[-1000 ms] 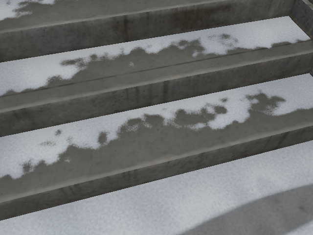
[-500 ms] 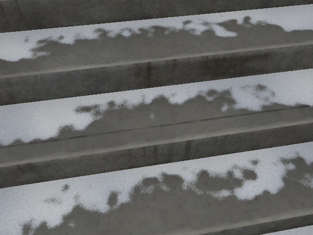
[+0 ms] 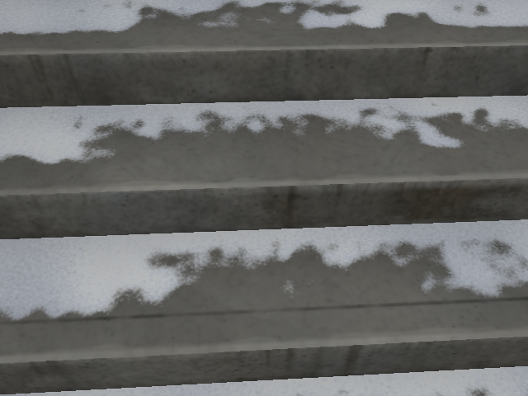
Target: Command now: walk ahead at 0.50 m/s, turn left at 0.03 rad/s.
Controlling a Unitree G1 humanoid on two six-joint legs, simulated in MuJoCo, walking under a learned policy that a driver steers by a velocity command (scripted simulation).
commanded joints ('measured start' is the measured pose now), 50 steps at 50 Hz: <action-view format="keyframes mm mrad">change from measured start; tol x64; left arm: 1 -41 42 14 -107 16 1 8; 50 270 150 -5 183 98 -65 -129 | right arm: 1 372 -302 -92 87 13 7 -11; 50 6 -99 -8 -125 15 85 86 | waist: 1 -97 181 -64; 50 -123 -98 -340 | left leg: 1 414 432 -605 -264 333 239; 13 -12 201 -219 -425 -279 99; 20 378 266 -36 -69 1668 128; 23 -230 -62 -82 842 103 26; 35 -1149 -1 -212 1758 179 181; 50 74 -7 -81 565 230 175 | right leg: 1 -512 23 23 738 -111 -10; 11 -1192 -47 46 1544 -114 -43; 20 -281 64 -165 524 -105 -74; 25 -208 -348 937 -391 -702 -204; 41 -2 -254 202 -469 233 -146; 50 -43 -279 61 55 1826 -104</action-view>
